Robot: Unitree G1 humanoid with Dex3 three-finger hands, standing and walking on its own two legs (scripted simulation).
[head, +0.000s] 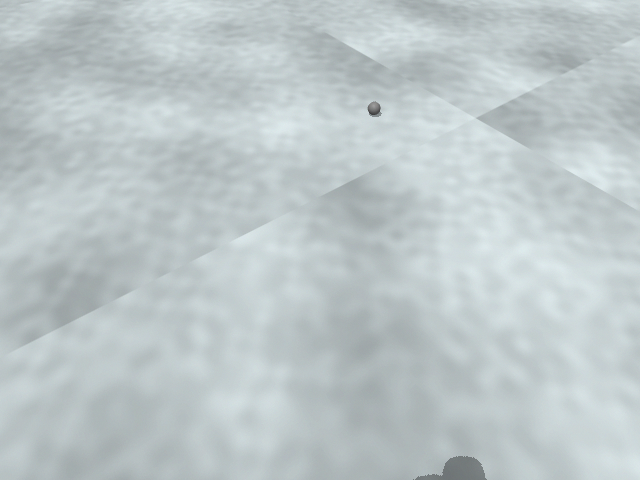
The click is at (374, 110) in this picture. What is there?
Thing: free ball
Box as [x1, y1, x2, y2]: [368, 102, 379, 114]
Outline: 371,102 368,106 368,111 371,114 375,114 379,111 379,105 376,102
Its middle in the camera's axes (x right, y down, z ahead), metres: +0.30 -0.75 +2.26
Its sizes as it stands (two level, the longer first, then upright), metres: 0.072 0.072 0.072
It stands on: the floor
